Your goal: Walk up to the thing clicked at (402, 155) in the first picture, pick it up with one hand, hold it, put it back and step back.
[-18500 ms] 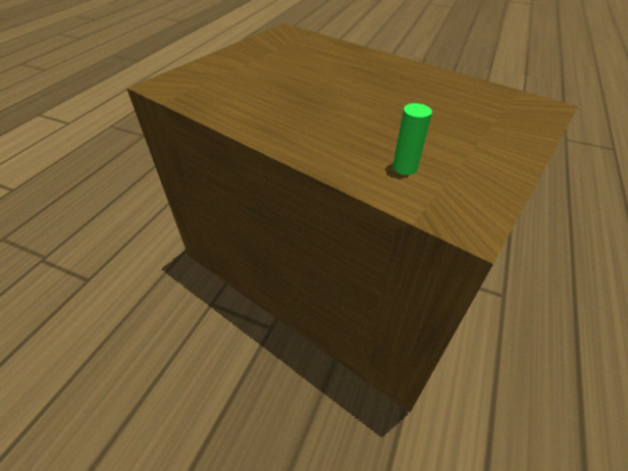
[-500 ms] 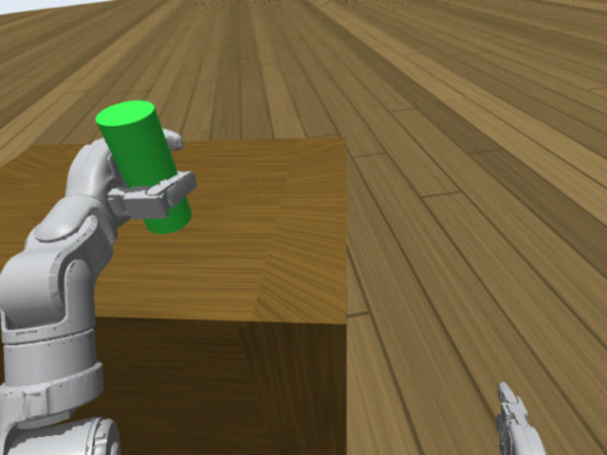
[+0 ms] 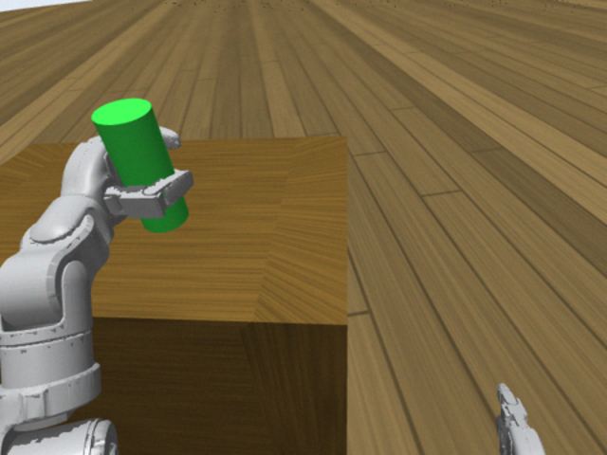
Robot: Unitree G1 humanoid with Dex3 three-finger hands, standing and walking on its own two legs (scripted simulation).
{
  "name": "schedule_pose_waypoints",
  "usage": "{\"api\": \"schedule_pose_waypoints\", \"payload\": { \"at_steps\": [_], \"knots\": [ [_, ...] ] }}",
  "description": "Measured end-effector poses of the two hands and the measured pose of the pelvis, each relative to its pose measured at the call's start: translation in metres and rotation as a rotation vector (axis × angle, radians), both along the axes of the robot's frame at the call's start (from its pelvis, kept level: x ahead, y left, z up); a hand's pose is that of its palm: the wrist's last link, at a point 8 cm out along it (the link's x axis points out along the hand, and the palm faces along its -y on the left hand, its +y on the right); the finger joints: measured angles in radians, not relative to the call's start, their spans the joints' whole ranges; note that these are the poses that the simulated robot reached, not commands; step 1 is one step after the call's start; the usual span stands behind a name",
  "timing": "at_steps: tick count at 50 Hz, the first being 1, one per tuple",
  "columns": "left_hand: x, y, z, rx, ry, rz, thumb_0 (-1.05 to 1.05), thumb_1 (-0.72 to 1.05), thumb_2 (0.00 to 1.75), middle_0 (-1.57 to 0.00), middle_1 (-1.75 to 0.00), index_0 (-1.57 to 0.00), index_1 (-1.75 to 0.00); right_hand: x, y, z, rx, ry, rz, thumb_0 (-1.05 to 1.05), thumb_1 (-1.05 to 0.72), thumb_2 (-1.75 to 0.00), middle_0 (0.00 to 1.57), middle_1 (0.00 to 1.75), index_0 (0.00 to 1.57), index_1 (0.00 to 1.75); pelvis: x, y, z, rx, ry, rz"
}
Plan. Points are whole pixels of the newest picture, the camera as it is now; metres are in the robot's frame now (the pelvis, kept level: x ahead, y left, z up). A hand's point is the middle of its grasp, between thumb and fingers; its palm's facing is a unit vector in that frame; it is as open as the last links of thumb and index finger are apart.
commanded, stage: hold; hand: left
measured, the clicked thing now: (146, 170) +0.34 +0.17 +0.29
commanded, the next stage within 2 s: crouch in 0.34 s
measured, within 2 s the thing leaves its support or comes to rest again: neither
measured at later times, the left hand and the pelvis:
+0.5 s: hand (157, 172) +0.34 +0.16 +0.29, palm faces +0.07 -1.00 -0.01, open 7.4 cm; pelvis -0.01 +0.00 +0.00, yaw +0 degrees
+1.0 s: hand (184, 194) +0.42 +0.18 +0.21, palm faces +0.14 -0.99 +0.01, open 7.4 cm; pelvis -0.01 +0.00 +0.00, yaw -1 degrees
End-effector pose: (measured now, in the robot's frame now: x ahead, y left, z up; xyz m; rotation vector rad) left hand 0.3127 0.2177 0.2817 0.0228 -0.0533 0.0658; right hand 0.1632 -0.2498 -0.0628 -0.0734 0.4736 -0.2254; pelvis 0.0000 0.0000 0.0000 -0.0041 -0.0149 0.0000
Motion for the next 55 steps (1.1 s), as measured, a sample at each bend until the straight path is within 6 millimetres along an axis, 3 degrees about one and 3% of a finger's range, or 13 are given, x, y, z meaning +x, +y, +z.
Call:
{"api": "schedule_pose_waypoints", "payload": {
  "at_steps": [29, 36, 44, 49, 55],
  "knots": [
    [0.002, -0.001, 0.004, -0.013, 0.01, 0.012, 0.0, -0.1, 1.13, -0.85, -1.08, -0.89, -1.09, -0.012, 0.0, -0.004, 0.003, 0.021, 0.001, -0.02, 0.56, -0.05, 0.05, 0.05, 0.05, 0.05, -0.008, 0.0, 0.0, 0.003, -0.008, -0.002],
    [0.024, -0.002, -0.024, -0.041, 0.115, 0.016, 0.0, -0.1, 1.13, -0.85, -1.08, -0.89, -1.09, -0.017, 0.003, -0.003, -0.016, 0.026, 0.022, -0.02, 0.57, -0.04, 0.05, 0.06, 0.05, 0.05, -0.013, -0.004, 0.0, 0.006, 0.003, 0.002],
    [0.057, 0.003, -0.066, -0.056, 0.16, 0.049, 0.0, -0.09, 1.13, -0.85, -1.08, -0.89, -1.09, -0.035, -0.004, -0.004, -0.051, 0.048, -0.008, -0.02, 0.58, -0.04, 0.06, 0.06, 0.05, 0.05, -0.016, -0.006, -0.002, 0.006, 0.036, -0.005],
    [0.075, 0.01, -0.073, -0.043, 0.128, 0.076, 0.0, -0.09, 1.13, -0.85, -1.08, -0.89, -1.09, -0.041, -0.013, -0.002, -0.079, 0.061, -0.042, -0.02, 0.58, -0.04, 0.06, 0.06, 0.05, 0.05, -0.013, -0.005, -0.003, 0.004, 0.052, -0.013],
    [0.09, 0.018, -0.076, -0.035, 0.089, 0.076, 0.0, -0.09, 1.13, -0.85, -1.08, -0.89, -1.09, -0.03, -0.013, 0.004, -0.094, 0.043, -0.036, -0.02, 0.57, -0.04, 0.06, 0.05, 0.05, 0.05, -0.007, -0.005, -0.002, 0.001, 0.069, -0.017]
  ]
}}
